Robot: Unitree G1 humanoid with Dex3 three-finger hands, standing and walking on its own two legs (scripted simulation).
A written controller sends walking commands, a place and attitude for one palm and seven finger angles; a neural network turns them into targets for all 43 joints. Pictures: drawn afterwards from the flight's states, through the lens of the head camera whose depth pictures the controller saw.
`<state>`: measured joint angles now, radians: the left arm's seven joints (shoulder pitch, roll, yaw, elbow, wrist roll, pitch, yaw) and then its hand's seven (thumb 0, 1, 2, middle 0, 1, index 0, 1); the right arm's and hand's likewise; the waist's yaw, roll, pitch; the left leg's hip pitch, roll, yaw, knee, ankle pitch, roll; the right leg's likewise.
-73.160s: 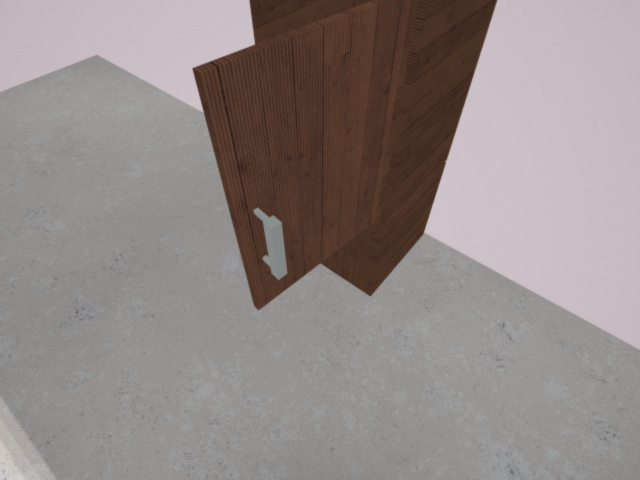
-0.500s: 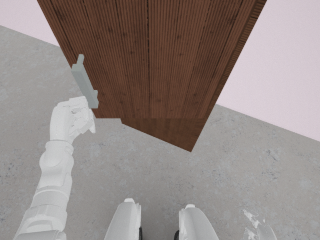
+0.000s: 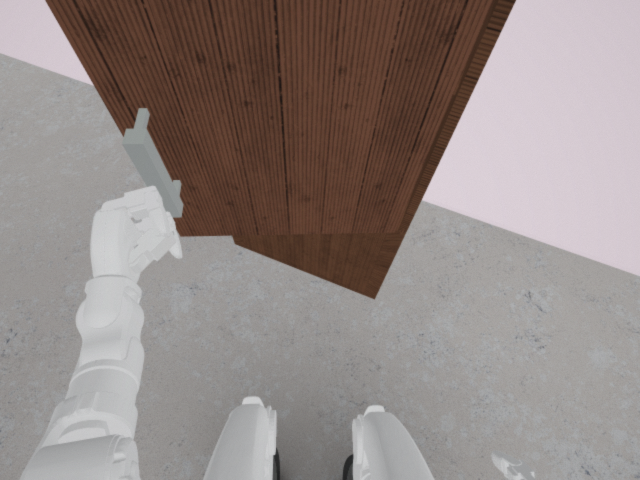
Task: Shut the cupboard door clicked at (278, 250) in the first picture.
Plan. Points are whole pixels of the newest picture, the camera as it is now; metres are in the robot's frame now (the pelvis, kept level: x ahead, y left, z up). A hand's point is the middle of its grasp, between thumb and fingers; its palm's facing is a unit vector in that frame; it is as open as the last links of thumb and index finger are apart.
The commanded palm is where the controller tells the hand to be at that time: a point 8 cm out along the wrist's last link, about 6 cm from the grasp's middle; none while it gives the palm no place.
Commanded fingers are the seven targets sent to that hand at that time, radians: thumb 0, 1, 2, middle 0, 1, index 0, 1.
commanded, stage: push the door shut along its arc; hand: left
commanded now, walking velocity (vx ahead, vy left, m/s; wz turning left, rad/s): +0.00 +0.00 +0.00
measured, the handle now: (159, 166) +0.51 +0.23 +0.02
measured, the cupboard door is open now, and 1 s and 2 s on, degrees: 25 13 4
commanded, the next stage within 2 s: pull the fist back off the door in 1.72 s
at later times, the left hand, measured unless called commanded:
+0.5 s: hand (168, 200) +0.45 +0.20 +0.03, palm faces -0.05 -1.00 -0.03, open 2.9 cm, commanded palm +0.44 +0.24 +0.03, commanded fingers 0.00 0.90 0.90 -1.30 -1.50 -1.30 -1.50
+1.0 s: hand (188, 165) +0.51 +0.19 +0.03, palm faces -0.17 -0.99 -0.03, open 3.1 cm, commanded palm +0.52 +0.20 +0.03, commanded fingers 0.00 0.90 0.90 -1.30 -1.50 -1.30 -1.50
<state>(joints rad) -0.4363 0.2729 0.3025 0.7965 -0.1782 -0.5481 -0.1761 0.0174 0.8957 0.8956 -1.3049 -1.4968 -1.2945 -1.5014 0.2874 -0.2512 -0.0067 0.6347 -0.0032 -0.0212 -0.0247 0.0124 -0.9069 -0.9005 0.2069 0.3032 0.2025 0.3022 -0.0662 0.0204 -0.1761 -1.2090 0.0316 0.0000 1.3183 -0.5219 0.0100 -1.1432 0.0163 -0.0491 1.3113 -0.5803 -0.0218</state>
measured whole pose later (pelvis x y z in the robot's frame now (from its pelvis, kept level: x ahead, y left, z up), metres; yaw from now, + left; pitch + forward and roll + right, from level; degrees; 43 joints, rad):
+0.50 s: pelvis -0.01 +0.01 -0.02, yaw +0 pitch +25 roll -4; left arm -0.71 0.41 0.32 1.02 -0.16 -0.52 -0.31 -0.02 0.90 0.92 -1.31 -1.50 -1.30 -1.50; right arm 0.26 -0.27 0.01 0.64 0.00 -0.02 -0.03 0.01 -0.91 -0.90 0.21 0.30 0.20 0.30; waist -0.10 0.03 -0.17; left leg -1.31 0.03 -0.02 1.39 -0.53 0.02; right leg -1.22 0.02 -0.07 1.36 -0.58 -0.01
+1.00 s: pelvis -0.01 +0.02 -0.03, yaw -2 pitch +30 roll -6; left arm -0.97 0.55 0.34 1.18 -0.10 -0.42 -0.38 0.01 0.90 0.90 -1.30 -1.50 -1.31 -1.50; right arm 0.33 -0.28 0.03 0.66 -0.01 -0.01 -0.01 0.01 -0.91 -0.90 0.21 0.30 0.20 0.30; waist -0.19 0.05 -0.16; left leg -1.43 0.04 -0.03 1.45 -0.53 0.04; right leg -1.33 0.03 -0.08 1.38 -0.57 0.00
